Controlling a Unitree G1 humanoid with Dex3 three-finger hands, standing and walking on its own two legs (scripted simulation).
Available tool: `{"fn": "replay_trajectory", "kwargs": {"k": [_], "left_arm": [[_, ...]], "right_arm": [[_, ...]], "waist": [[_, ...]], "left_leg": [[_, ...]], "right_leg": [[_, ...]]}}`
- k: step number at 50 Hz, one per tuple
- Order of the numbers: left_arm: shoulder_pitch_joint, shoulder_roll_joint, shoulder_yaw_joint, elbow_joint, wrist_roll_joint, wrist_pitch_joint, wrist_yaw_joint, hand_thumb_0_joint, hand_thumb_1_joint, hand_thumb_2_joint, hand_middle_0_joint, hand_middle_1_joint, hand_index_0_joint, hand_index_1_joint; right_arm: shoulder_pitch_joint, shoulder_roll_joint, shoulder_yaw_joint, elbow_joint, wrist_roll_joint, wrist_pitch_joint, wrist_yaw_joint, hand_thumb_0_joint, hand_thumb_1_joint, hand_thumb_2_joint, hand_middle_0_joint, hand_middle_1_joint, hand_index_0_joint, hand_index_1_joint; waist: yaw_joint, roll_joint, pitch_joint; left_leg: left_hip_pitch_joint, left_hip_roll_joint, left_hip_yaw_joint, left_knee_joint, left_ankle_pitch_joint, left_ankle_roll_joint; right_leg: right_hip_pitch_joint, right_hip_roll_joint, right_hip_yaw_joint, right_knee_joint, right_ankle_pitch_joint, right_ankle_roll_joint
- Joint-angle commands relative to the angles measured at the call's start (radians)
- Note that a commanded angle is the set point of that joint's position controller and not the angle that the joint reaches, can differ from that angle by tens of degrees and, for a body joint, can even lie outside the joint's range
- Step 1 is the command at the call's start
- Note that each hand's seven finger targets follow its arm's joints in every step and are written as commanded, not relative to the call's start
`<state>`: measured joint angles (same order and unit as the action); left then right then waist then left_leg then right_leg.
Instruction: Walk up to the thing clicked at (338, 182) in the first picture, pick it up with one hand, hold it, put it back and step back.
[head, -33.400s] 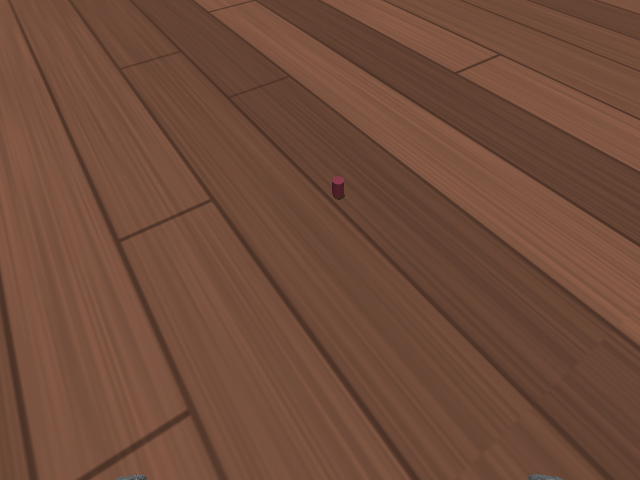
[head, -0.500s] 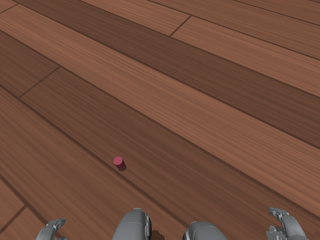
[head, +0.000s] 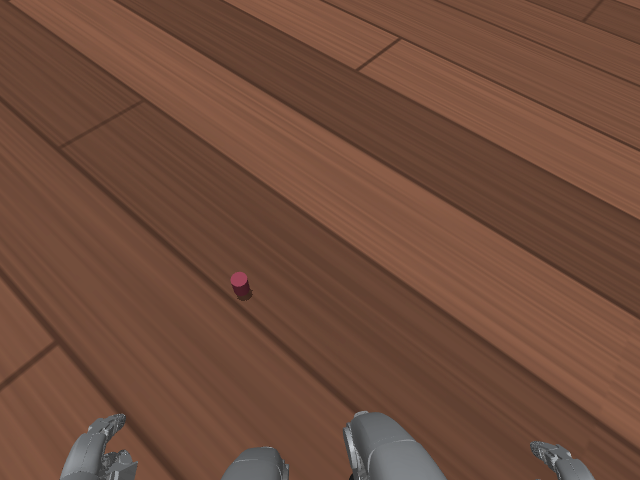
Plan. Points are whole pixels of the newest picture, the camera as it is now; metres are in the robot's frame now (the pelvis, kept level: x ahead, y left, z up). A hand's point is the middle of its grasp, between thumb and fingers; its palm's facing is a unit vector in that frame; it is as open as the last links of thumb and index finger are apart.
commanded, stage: step back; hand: left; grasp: from above
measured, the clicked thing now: (240, 284) +0.68 +0.24 -0.73
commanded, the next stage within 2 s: none
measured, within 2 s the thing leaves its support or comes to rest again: neither
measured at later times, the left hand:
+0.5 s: hand out of the picture -0.06 +0.24 -0.14, palm faces +0.00 -0.90 -0.43, open 7.4 cm
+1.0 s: hand out of the picture -0.29 +0.22 -0.14, palm faces -0.02 -0.91 -0.42, open 7.4 cm
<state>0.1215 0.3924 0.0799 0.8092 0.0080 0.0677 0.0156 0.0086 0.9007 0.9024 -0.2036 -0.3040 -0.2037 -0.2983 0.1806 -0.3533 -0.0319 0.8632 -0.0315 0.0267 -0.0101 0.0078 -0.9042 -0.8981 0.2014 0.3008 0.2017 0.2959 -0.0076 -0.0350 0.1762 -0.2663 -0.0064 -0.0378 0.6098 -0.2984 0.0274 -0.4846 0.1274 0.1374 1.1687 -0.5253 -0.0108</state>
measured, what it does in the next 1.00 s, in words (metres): walks backwards: right foot, then left foot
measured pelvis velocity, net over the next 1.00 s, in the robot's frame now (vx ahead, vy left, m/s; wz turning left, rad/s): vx -0.35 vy -0.05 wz -0.04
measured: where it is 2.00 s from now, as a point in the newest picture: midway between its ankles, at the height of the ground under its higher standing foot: outside the picture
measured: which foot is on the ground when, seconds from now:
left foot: down 0.00-0.24, up 0.26-0.52, down 0.54-0.88, up 0.90-1.00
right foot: up 0.00-0.18, down 0.20-0.56, up 0.58-0.84, down 0.86-1.00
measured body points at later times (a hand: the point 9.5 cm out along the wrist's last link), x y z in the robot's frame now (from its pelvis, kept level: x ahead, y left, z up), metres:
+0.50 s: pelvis -0.17 -0.03 -0.01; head -0.12 -0.04 +0.43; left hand -0.06 +0.29 -0.11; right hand -0.09 -0.35 -0.14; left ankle -0.20 +0.10 -0.71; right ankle -0.11 -0.15 -0.73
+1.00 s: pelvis -0.35 -0.05 -0.01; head -0.32 -0.07 +0.44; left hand -0.29 +0.26 -0.11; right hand -0.24 -0.37 -0.13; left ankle -0.30 +0.10 -0.68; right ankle -0.35 -0.16 -0.73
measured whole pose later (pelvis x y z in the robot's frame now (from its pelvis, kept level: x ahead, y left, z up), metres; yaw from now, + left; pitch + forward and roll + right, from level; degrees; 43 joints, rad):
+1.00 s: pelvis -0.35 -0.05 -0.01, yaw -2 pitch -3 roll +1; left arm 0.22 0.35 0.06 0.93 0.04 0.02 0.00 0.01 0.90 0.90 -0.21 -0.30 -0.21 -0.30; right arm 0.14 -0.41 -0.06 0.88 -0.01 0.06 -0.01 0.01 -0.91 -0.90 0.20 0.30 0.20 0.30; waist 0.03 0.04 0.13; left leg -0.51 -0.08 -0.15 1.05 -0.43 -0.01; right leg -0.26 0.01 0.03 0.66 -0.35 -0.02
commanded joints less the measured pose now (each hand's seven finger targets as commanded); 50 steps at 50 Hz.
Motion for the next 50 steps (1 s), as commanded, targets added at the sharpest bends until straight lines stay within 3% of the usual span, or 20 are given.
{"fn": "replay_trajectory", "kwargs": {"k": [1, 9, 10, 11, 12, 13, 16, 22, 26, 27, 28, 29, 32, 37, 42, 43, 44, 45, 47, 50], "left_arm": [[0.050, 0.166, 0.058, -0.076, 0.007, -0.029, 0.014, 0.000, 0.900, 0.900, -0.200, -0.300, -0.200, -0.300], [0.184, 0.156, 0.054, 0.005, 0.018, -0.054, 0.000, 0.000, 0.900, 0.900, -0.200, -0.300, -0.200, -0.300], [0.201, 0.188, 0.064, 0.008, 0.030, -0.060, 0.000, 0.000, 0.900, 0.900, -0.200, -0.300, -0.200, -0.300], [0.190, 0.270, 0.085, -0.007, 0.039, -0.066, -0.001, 0.000, 0.900, 0.900, -0.200, -0.300, -0.200, -0.300], [0.105, 0.376, 0.102, -0.047, 0.037, -0.062, -0.002, 0.000, 0.900, 0.900, -0.200, -0.300, -0.200, -0.300], [0.045, 0.352, 0.095, -0.074, 0.031, -0.069, 0.003, 0.000, 0.900, 0.900, -0.200, -0.300, -0.200, -0.300], [-0.083, 0.237, 0.071, -0.096, 0.032, -0.064, 0.014, 0.000, 0.900, 0.900, -0.200, -0.300, -0.200, -0.300], [0.040, 0.239, 0.066, -0.093, 0.036, -0.050, 0.029, 0.000, 0.900, 0.900, -0.200, -0.300, -0.200, -0.300], [0.015, 0.226, 0.039, -0.104, 0.014, -0.027, 0.018, 0.000, 0.900, 0.900, -0.200, -0.300, -0.200, -0.300], [0.041, 0.188, 0.028, -0.106, 0.011, -0.024, 0.016, 0.000, 0.900, 0.900, -0.200, -0.300, -0.200, -0.300], [-0.042, 0.195, 0.037, -0.128, 0.001, -0.028, 0.028, 0.000, 0.900, 0.900, -0.200, -0.300, -0.200, -0.300], [-0.089, 0.213, 0.053, -0.115, 0.020, -0.025, 0.038, 0.000, 0.900, 0.900, -0.200, -0.300, -0.200, -0.300], [0.040, 0.191, 0.048, -0.043, -0.009, -0.017, 0.029, 0.000, 0.900, 0.900, -0.200, -0.300, -0.200, -0.300], [0.043, 0.169, 0.039, -0.043, 0.009, -0.034, 0.010, 0.000, 0.900, 0.900, -0.200, -0.300, -0.200, -0.300], [0.177, 0.174, 0.043, 0.048, 0.027, -0.070, 0.008, 0.000, 0.900, 0.900, -0.200, -0.300, -0.200, -0.300], [0.159, 0.242, 0.064, 0.045, 0.042, -0.080, 0.009, 0.000, 0.900, 0.900, -0.200, -0.300, -0.200, -0.300], [0.098, 0.352, 0.089, 0.009, 0.039, -0.075, 0.006, 0.000, 0.900, 0.900, -0.200, -0.300, -0.200, -0.300], [0.028, 0.381, 0.091, -0.011, 0.040, -0.081, 0.011, 0.000, 0.900, 0.900, -0.200, -0.300, -0.200, -0.300], [-0.057, 0.275, 0.061, -0.020, 0.029, -0.090, 0.016, 0.000, 0.900, 0.900, -0.200, -0.300, -0.200, -0.300], [0.017, 0.257, 0.066, 0.005, 0.038, -0.101, 0.012, 0.000, 0.900, 0.900, -0.200, -0.300, -0.200, -0.300]], "right_arm": [[-0.036, -0.256, -0.079, -0.100, 0.003, -0.026, -0.027, 0.000, -0.900, -0.900, 0.200, 0.300, 0.200, 0.300], [-0.074, -0.302, -0.093, -0.118, 0.012, 0.007, -0.011, 0.000, -0.900, -0.900, 0.200, 0.300, 0.200, 0.300], [-0.063, -0.267, -0.081, -0.116, 0.020, 0.012, -0.009, 0.000, -0.900, -0.900, 0.200, 0.300, 0.200, 0.300], [-0.062, -0.206, -0.066, -0.134, 0.025, 0.012, -0.007, 0.000, -0.900, -0.900, 0.200, 0.300, 0.200, 0.300], [-0.106, -0.207, -0.074, -0.141, 0.023, 0.017, -0.026, 0.000, -0.900, -0.900, 0.200, 0.300, 0.200, 0.300], [-0.099, -0.246, -0.085, -0.130, 0.023, 0.021, -0.027, 0.000, -0.900, -0.900, 0.200, 0.300, 0.200, 0.300], [0.017, -0.237, -0.077, -0.071, 0.036, 0.011, -0.023, 0.000, -0.900, -0.900, 0.200, 0.300, 0.200, 0.300], [-0.005, -0.216, -0.066, -0.095, 0.014, 0.001, -0.020, 0.000, -0.900, -0.900, 0.200, 0.300, 0.200, 0.300], [0.116, -0.224, -0.085, -0.034, 0.000, -0.008, -0.012, 0.000, -0.900, -0.900, 0.200, 0.300, 0.200, 0.300], [0.094, -0.290, -0.103, -0.045, -0.018, -0.008, -0.009, 0.000, -0.900, -0.900, 0.200, 0.300, 0.200, 0.300], [0.031, -0.406, -0.116, -0.071, -0.011, -0.002, 0.005, 0.000, -0.900, -0.900, 0.200, 0.300, 0.200, 0.300], [0.015, -0.413, -0.124, -0.078, -0.019, -0.008, 0.004, 0.000, -0.900, -0.900, 0.200, 0.300, 0.200, 0.300], [-0.091, -0.296, -0.078, -0.087, -0.012, -0.018, -0.017, 0.000, -0.900, -0.900, 0.200, 0.300, 0.200, 0.300], [-0.038, -0.266, -0.078, -0.091, -0.008, -0.007, -0.018, 0.000, -0.900, -0.900, 0.200, 0.300, 0.200, 0.300], [-0.051, -0.277, -0.074, -0.076, 0.005, 0.021, -0.005, 0.000, -0.900, -0.900, 0.200, 0.300, 0.200, 0.300], [-0.018, -0.214, -0.059, -0.076, 0.007, 0.020, -0.002, 0.000, -0.900, -0.900, 0.200, 0.300, 0.200, 0.300], [-0.075, -0.195, -0.057, -0.103, 0.007, 0.020, -0.014, 0.000, -0.900, -0.900, 0.200, 0.300, 0.200, 0.300], [-0.106, -0.243, -0.078, -0.093, 0.009, 0.026, -0.019, 0.000, -0.900, -0.900, 0.200, 0.300, 0.200, 0.300], [-0.032, -0.242, -0.077, -0.044, 0.022, 0.018, -0.014, 0.000, -0.900, -0.900, 0.200, 0.300, 0.200, 0.300], [-0.012, -0.242, -0.070, -0.026, 0.014, -0.001, -0.003, 0.000, -0.900, -0.900, 0.200, 0.300, 0.200, 0.300]], "waist": [[0.003, 0.166, -0.174], [0.038, 0.233, -0.269], [0.039, 0.161, -0.267], [0.035, -0.100, -0.222], [0.077, -0.259, -0.178], [0.047, -0.196, -0.127], [-0.026, -0.084, -0.126], [0.060, -0.159, -0.199], [-0.001, -0.094, -0.239], [0.011, 0.090, -0.227], [-0.027, 0.309, -0.209], [-0.054, 0.260, -0.176], [0.050, 0.144, -0.173], [0.006, 0.197, -0.192], [0.044, 0.172, -0.290], [0.024, -0.009, -0.242], [0.065, -0.197, -0.189], [0.064, -0.182, -0.115], [-0.004, -0.009, -0.090], [0.035, -0.080, -0.138]], "left_leg": [[0.141, 0.259, -0.192, -0.131, 0.597, 0.227], [0.027, 0.204, -0.147, -0.044, 0.307, 0.126], [-0.091, 0.162, -0.146, 0.008, 0.171, 0.076], [-0.295, -0.009, -0.081, 0.196, -0.111, 0.006], [-0.245, -0.096, -0.090, 0.448, -0.338, -0.026], [-0.207, -0.064, -0.172, 0.591, -0.312, -0.032], [-0.188, -0.117, -0.131, 0.635, -0.169, -0.039], [-0.194, -0.036, -0.048, 0.230, -0.246, -0.044], [0.076, -0.010, -0.001, -0.194, 0.076, 0.000], [0.143, 0.168, -0.260, -0.234, 0.148, 0.068], [-0.003, 0.373, -0.486, -0.295, 0.267, 0.228], [-0.131, 0.413, -0.546, -0.317, 0.271, 0.292], [-0.061, 0.266, -0.238, -0.192, 0.465, 0.199], [0.100, 0.260, -0.204, -0.134, 0.481, 0.217], [0.003, 0.184, -0.133, 0.001, 0.197, 0.109], [-0.235, 0.067, -0.097, 0.133, -0.053, 0.040], [-0.269, -0.052, -0.068, 0.291, -0.282, -0.017], [-0.191, -0.017, -0.178, 0.464, -0.290, -0.033], [-0.220, -0.074, -0.181, 0.546, -0.156, -0.026], [-0.231, -0.061, -0.117, 0.491, -0.122, -0.051]], "right_leg": [[-0.011, -0.034, 0.027, 0.010, -0.007, 0.041], [0.333, -0.089, -0.148, -0.719, 0.270, -0.009], [0.399, -0.138, -0.049, -0.734, 0.288, -0.025], [0.406, -0.338, 0.264, -0.796, 0.273, -0.098], [0.148, -0.541, 0.440, -0.870, 0.333, -0.278], [0.047, -0.553, 0.450, -0.878, 0.357, -0.294], [0.104, -0.358, 0.095, -0.742, 0.524, -0.183], [0.396, -0.399, 0.111, -0.649, 0.691, -0.196], [0.242, -0.316, 0.034, -0.513, 0.555, -0.095], [0.059, -0.213, -0.030, -0.380, 0.312, -0.037], [0.020, -0.066, -0.132, -0.177, -0.106, 0.004], [0.067, -0.057, 0.004, 0.011, -0.158, 0.003], [0.019, -0.028, 0.051, 0.181, -0.009, -0.008], [0.064, -0.088, -0.046, -0.185, -0.029, 0.037], [0.375, -0.097, -0.114, -0.796, 0.236, -0.012], [0.453, -0.236, 0.156, -0.814, 0.158, -0.055], [0.212, -0.487, 0.395, -0.888, 0.078, -0.210], [0.006, -0.572, 0.492, -0.920, 0.062, -0.287], [0.086, -0.405, 0.209, -0.804, 0.255, -0.193], [0.212, -0.335, 0.139, -0.771, 0.138, -0.160]]}}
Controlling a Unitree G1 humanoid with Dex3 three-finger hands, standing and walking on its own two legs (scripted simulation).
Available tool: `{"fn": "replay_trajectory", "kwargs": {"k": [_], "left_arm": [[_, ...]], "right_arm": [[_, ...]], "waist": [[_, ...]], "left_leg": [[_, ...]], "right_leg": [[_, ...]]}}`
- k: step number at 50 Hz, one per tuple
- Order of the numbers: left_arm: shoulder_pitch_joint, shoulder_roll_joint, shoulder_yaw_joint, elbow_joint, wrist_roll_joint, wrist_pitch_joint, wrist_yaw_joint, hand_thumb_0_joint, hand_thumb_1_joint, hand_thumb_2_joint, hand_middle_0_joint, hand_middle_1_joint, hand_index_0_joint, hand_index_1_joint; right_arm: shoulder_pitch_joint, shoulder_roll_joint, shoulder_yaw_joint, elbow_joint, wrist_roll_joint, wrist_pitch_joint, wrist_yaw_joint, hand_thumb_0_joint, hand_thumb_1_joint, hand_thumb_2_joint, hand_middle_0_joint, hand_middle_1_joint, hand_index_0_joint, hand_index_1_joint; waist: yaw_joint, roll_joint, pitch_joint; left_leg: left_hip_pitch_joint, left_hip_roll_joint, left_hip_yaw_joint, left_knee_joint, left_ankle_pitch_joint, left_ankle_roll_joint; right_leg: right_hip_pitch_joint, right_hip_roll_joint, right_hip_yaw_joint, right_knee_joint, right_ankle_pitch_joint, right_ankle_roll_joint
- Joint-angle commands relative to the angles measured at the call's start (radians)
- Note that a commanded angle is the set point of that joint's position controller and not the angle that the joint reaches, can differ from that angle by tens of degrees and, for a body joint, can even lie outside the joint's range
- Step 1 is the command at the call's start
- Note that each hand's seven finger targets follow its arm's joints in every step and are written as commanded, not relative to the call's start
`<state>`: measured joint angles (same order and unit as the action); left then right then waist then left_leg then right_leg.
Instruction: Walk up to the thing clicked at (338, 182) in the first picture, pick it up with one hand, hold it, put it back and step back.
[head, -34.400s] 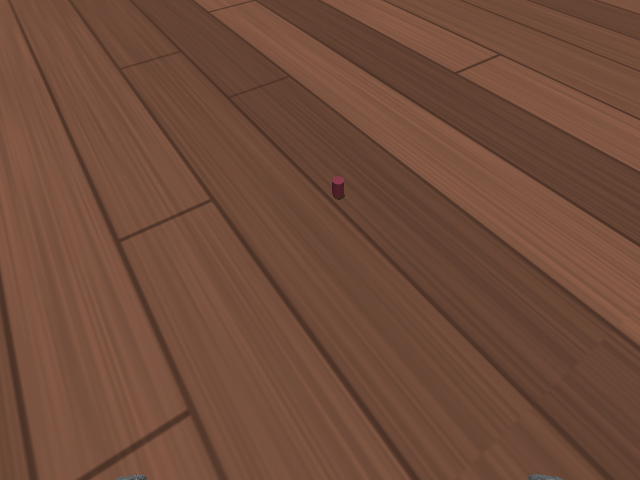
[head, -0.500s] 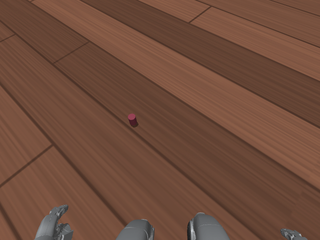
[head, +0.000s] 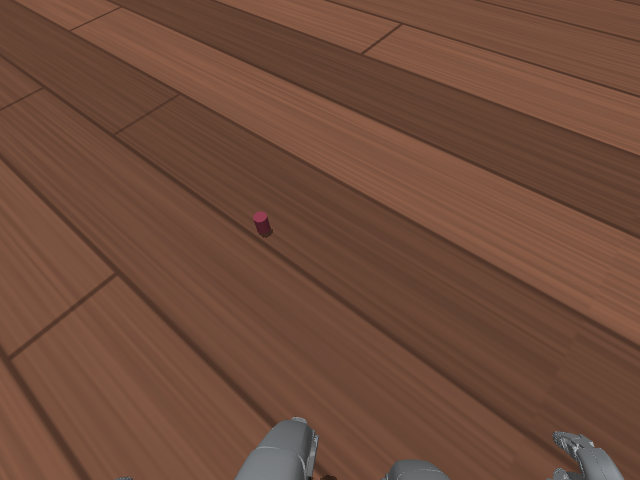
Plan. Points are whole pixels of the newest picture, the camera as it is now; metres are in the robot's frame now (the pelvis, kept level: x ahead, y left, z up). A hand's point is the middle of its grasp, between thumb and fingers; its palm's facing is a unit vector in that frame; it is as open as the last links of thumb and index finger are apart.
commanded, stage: step back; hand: left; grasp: from above
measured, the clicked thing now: (261, 222) +1.02 +0.33 -0.72
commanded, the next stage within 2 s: stand in 1.02 s
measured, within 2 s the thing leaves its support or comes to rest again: neither
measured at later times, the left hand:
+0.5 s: hand out of the picture +0.03 +0.28 -0.14, palm faces +0.05 -0.91 -0.40, open 7.4 cm
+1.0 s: hand out of the picture +0.09 +0.29 -0.15, palm faces +0.04 -0.93 -0.36, open 7.4 cm
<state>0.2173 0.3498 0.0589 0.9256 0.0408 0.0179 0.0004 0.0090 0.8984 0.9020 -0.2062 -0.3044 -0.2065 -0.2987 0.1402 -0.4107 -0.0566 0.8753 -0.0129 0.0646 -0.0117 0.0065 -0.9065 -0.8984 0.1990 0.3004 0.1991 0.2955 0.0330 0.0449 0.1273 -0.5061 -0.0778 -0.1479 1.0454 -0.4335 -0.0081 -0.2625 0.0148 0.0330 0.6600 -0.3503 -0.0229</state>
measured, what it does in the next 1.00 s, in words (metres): steps on the spot: left foot, then right foot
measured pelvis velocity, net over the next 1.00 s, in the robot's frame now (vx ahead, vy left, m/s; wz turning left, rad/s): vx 0.02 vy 0.02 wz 0.05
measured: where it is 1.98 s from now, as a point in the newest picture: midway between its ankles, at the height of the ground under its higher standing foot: outside the picture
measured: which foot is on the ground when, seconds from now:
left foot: up 0.00-0.14, down 0.16-0.46, up 0.48-0.72, down 0.74-1.00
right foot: down 0.00-0.20, up 0.22-0.42, down 0.44-1.00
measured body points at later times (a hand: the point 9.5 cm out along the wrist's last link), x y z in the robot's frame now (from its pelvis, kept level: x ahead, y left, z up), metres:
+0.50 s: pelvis -0.02 -0.01 +0.00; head -0.01 -0.01 +0.45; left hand +0.03 +0.32 -0.11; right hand +0.05 -0.32 -0.13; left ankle -0.04 +0.13 -0.71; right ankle +0.02 -0.11 -0.72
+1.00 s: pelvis +0.02 +0.02 +0.01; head +0.05 +0.03 +0.46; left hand +0.09 +0.34 -0.12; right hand +0.16 -0.26 -0.11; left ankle +0.06 +0.15 -0.72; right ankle +0.02 -0.11 -0.72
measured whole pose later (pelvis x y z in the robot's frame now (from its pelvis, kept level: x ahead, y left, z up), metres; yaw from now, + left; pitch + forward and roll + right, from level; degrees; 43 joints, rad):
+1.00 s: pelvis +0.02 +0.02 +0.01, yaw +3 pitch -2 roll -1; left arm 0.13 0.38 0.02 1.04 0.01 -0.02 0.00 0.01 0.90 0.90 -0.20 -0.30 -0.20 -0.30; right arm 0.04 -0.32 -0.02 1.04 -0.02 0.00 0.01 0.01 -0.91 -0.90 0.20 0.30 0.20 0.30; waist 0.02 0.00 0.09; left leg -0.30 0.05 0.03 0.57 -0.24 -0.01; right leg -0.20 0.00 0.01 0.55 -0.32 0.01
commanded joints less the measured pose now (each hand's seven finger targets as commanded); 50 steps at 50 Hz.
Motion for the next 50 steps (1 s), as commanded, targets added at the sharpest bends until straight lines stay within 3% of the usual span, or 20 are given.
{"fn": "replay_trajectory", "kwargs": {"k": [1, 5, 8, 9, 10, 11, 13, 18, 21, 22, 23, 24, 25, 29, 34, 36, 38, 39, 44, 50], "left_arm": [[-0.067, 0.307, 0.089, -0.107, 0.010, -0.052, 0.025, 0.000, 0.900, 0.900, -0.200, -0.300, -0.200, -0.300], [-0.022, 0.323, 0.091, -0.082, 0.013, -0.050, 0.010, 0.000, 0.900, 0.900, -0.200, -0.300, -0.200, -0.300], [-0.038, 0.279, 0.055, -0.084, 0.003, -0.031, 0.003, 0.000, 0.900, 0.900, -0.200, -0.300, -0.200, -0.300], [-0.024, 0.218, 0.035, -0.091, -0.001, -0.030, 0.001, 0.000, 0.900, 0.900, -0.200, -0.300, -0.200, -0.300], [-0.105, 0.210, 0.038, -0.096, -0.022, -0.033, 0.005, 0.000, 0.900, 0.900, -0.200, -0.300, -0.200, -0.300], [-0.157, 0.292, 0.063, -0.095, -0.007, -0.039, 0.006, 0.000, 0.900, 0.900, -0.200, -0.300, -0.200, -0.300], [-0.069, 0.243, 0.049, -0.061, -0.025, -0.047, -0.006, 0.000, 0.900, 0.900, -0.200, -0.300, -0.200, -0.300], [-0.056, 0.235, 0.056, -0.037, -0.015, -0.057, -0.019, 0.000, 0.900, 0.900, -0.200, -0.300, -0.200, -0.300], [0.051, 0.221, 0.061, 0.015, -0.008, -0.074, -0.003, 0.000, 0.900, 0.900, -0.200, -0.300, -0.200, -0.300], [0.084, 0.258, 0.077, 0.021, 0.002, -0.081, 0.006, 0.000, 0.900, 0.900, -0.200, -0.300, -0.200, -0.300], [0.113, 0.359, 0.096, 0.017, 0.008, -0.088, 0.013, 0.000, 0.900, 0.900, -0.200, -0.300, -0.200, -0.300], [0.061, 0.385, 0.102, -0.011, 0.002, -0.088, 0.009, 0.000, 0.900, 0.900, -0.200, -0.300, -0.200, -0.300], [0.028, 0.360, 0.096, -0.025, -0.009, -0.091, 0.008, 0.000, 0.900, 0.900, -0.200, -0.300, -0.200, -0.300], [-0.033, 0.296, 0.070, -0.029, -0.014, -0.101, 0.012, 0.000, 0.900, 0.900, -0.200, -0.300, -0.200, -0.300], [-0.076, 0.277, 0.043, -0.041, -0.027, -0.083, 0.014, 0.000, 0.900, 0.900, -0.200, -0.300, -0.200, -0.300], [-0.083, 0.253, 0.025, -0.046, -0.035, -0.068, 0.015, 0.000, 0.900, 0.900, -0.200, -0.300, -0.200, -0.300], [-0.045, 0.198, 0.009, -0.048, -0.052, -0.051, 0.017, 0.000, 0.900, 0.900, -0.200, -0.300, -0.200, -0.300], [-0.029, 0.222, 0.019, -0.013, -0.052, -0.041, 0.024, 0.000, 0.900, 0.900, -0.200, -0.300, -0.200, -0.300], [-0.039, 0.259, 0.024, 0.041, -0.033, -0.061, 0.018, 0.000, 0.900, 0.900, -0.200, -0.300, -0.200, -0.300], [-0.095, 0.237, 0.009, 0.071, -0.032, -0.063, 0.016, 0.000, 0.900, 0.900, -0.200, -0.300, -0.200, -0.300]], "right_arm": [[0.024, -0.183, -0.045, -0.038, -0.011, -0.042, 0.003, 0.000, -0.900, -0.900, 0.200, 0.300, 0.200, 0.300], [-0.016, -0.163, -0.048, -0.030, -0.025, -0.065, 0.023, 0.000, -0.900, -0.900, 0.200, 0.300, 0.200, 0.300], [0.120, -0.167, -0.066, 0.045, -0.022, -0.085, 0.022, 0.000, -0.900, -0.900, 0.200, 0.300, 0.200, 0.300], [0.146, -0.209, -0.082, 0.052, -0.032, -0.092, 0.018, 0.000, -0.900, -0.900, 0.200, 0.300, 0.200, 0.300], [0.136, -0.295, -0.086, 0.038, -0.040, -0.095, 0.017, 0.000, -0.900, -0.900, 0.200, 0.300, 0.200, 0.300], [0.097, -0.322, -0.097, 0.023, -0.030, -0.099, 0.019, 0.000, -0.900, -0.900, 0.200, 0.300, 0.200, 0.300], [0.022, -0.215, -0.058, 0.014, -0.029, -0.116, 0.012, 0.000, -0.900, -0.900, 0.200, 0.300, 0.200, 0.300], [0.058, -0.229, -0.072, 0.017, -0.034, -0.100, 0.018, 0.000, -0.900, -0.900, 0.200, 0.300, 0.200, 0.300], [0.023, -0.181, -0.055, 0.002, -0.016, -0.079, 0.020, 0.000, -0.900, -0.900, 0.200, 0.300, 0.200, 0.300], [0.046, -0.119, -0.033, -0.007, -0.011, -0.080, 0.017, 0.000, -0.900, -0.900, 0.200, 0.300, 0.200, 0.300], [0.017, -0.080, -0.022, -0.029, -0.011, -0.083, 0.012, 0.000, -0.900, -0.900, 0.200, 0.300, 0.200, 0.300], [0.024, -0.158, -0.046, -0.014, -0.020, -0.079, -0.002, 0.000, -0.900, -0.900, 0.200, 0.300, 0.200, 0.300], [0.058, -0.187, -0.053, 0.006, -0.014, -0.083, 0.000, 0.000, -0.900, -0.900, 0.200, 0.300, 0.200, 0.300], [0.113, -0.154, -0.048, 0.053, -0.018, -0.089, 0.014, 0.000, -0.900, -0.900, 0.200, 0.300, 0.200, 0.300], [0.062, -0.111, -0.037, 0.060, -0.017, -0.088, 0.012, 0.000, -0.900, -0.900, 0.200, 0.300, 0.200, 0.300], [0.084, -0.124, -0.040, 0.084, -0.017, -0.093, 0.003, 0.000, -0.900, -0.900, 0.200, 0.300, 0.200, 0.300], [0.013, -0.216, -0.048, 0.059, -0.018, -0.101, -0.004, 0.000, -0.900, -0.900, 0.200, 0.300, 0.200, 0.300], [-0.028, -0.246, -0.050, 0.055, -0.007, -0.098, -0.001, 0.000, -0.900, -0.900, 0.200, 0.300, 0.200, 0.300], [-0.102, -0.156, -0.017, 0.082, -0.001, -0.087, 0.000, 0.000, -0.900, -0.900, 0.200, 0.300, 0.200, 0.300], [-0.155, -0.150, -0.008, 0.132, -0.001, -0.092, 0.006, 0.000, -0.900, -0.900, 0.200, 0.300, 0.200, 0.300]], "waist": [[0.004, -0.180, -0.084], [0.041, -0.240, -0.043], [-0.043, -0.131, -0.088], [-0.055, 0.041, -0.098], [-0.087, 0.178, -0.074], [-0.090, 0.083, 0.010], [-0.021, 0.023, -0.024], [-0.057, 0.148, -0.044], [0.016, 0.061, -0.082], [0.033, -0.068, -0.107], [0.059, -0.275, -0.103], [0.046, -0.165, -0.041], [0.020, -0.106, -0.016], [-0.014, -0.134, -0.048], [-0.028, -0.198, -0.110], [-0.052, -0.129, -0.140], [-0.020, 0.069, -0.205], [-0.010, 0.099, -0.201], [-0.014, 0.039, -0.179], [-0.020, -0.014, -0.178]], "left_leg": [[0.001, 0.034, 0.012, -0.018, -0.003, -0.020], [0.085, 0.058, 0.091, -0.359, -0.140, -0.007], [0.426, 0.039, 0.128, -0.663, 0.048, 0.036], [0.540, 0.174, -0.138, -0.744, -0.122, 0.081], [0.372, 0.395, -0.487, -0.867, -0.476, 0.192], [0.222, 0.436, -0.520, -0.900, -0.492, 0.266], [0.324, 0.304, -0.260, -0.795, -0.149, 0.191], [0.235, 0.270, -0.137, -0.747, -0.084, 0.178], [0.104, 0.211, -0.036, -0.553, -0.011, 0.120], [-0.001, 0.147, 0.010, -0.386, -0.008, 0.081], [-0.175, -0.010, 0.076, -0.151, -0.139, 0.040], [-0.103, 0.056, 0.003, -0.072, -0.172, 0.025], [-0.099, 0.077, -0.011, -0.038, -0.124, 0.028], [0.043, 0.113, 0.021, -0.139, 0.021, 0.010], [0.259, 0.105, 0.180, -0.443, 0.122, 0.008], [0.368, 0.103, 0.150, -0.571, 0.351, 0.023], [0.339, 0.334, -0.138, -0.648, 0.444, 0.139], [0.245, 0.390, -0.172, -0.661, 0.392, 0.204], [0.222, 0.219, 0.037, -0.557, 0.339, 0.055], [0.323, 0.231, 0.058, -0.613, 0.354, 0.058]], "right_leg": [[0.014, -0.227, 0.249, -0.275, -0.134, -0.149], [0.027, -0.264, 0.297, -0.332, -0.362, -0.160], [-0.138, -0.174, 0.142, -0.181, -0.247, -0.089], [-0.315, -0.091, 0.058, -0.019, -0.245, -0.034], [-0.363, -0.004, -0.052, 0.155, -0.231, 0.013], [-0.294, -0.040, 0.041, 0.268, -0.212, 0.006], [-0.271, -0.062, 0.047, 0.237, -0.094, 0.004], [-0.082, -0.015, -0.055, 0.034, -0.109, 0.012], [0.199, 0.018, -0.071, -0.224, 0.050, -0.002], [0.305, -0.062, 0.096, -0.275, -0.019, -0.020], [0.306, -0.305, 0.504, -0.432, -0.253, -0.122], [0.138, -0.429, 0.591, -0.448, -0.311, -0.208], [0.118, -0.408, 0.535, -0.426, -0.243, -0.230], [0.040, -0.279, 0.240, -0.348, 0.088, -0.154], [0.001, -0.238, 0.084, -0.195, 0.522, -0.122], [-0.040, -0.184, 0.055, -0.091, 0.493, -0.065], [-0.046, -0.037, -0.017, 0.037, 0.159, 0.009], [0.037, -0.026, -0.026, 0.053, -0.059, 0.006], [0.086, -0.109, 0.099, -0.172, 0.234, -0.030], [0.066, -0.110, 0.088, -0.234, 0.298, -0.011]]}}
